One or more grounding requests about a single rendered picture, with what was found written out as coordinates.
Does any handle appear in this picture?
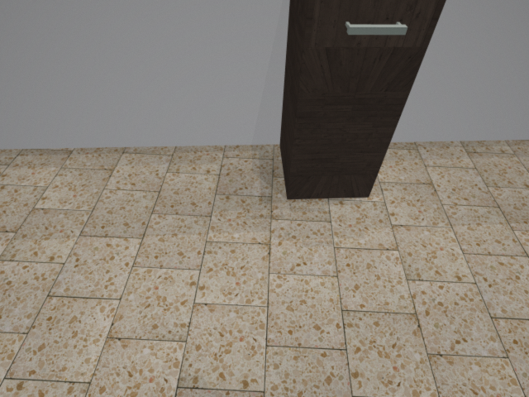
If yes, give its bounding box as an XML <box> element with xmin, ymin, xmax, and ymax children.
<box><xmin>346</xmin><ymin>22</ymin><xmax>407</xmax><ymax>35</ymax></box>

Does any cabinet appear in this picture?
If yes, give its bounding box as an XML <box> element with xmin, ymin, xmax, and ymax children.
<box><xmin>280</xmin><ymin>0</ymin><xmax>446</xmax><ymax>199</ymax></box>

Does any drawer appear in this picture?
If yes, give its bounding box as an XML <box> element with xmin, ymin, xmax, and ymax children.
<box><xmin>310</xmin><ymin>0</ymin><xmax>438</xmax><ymax>47</ymax></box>

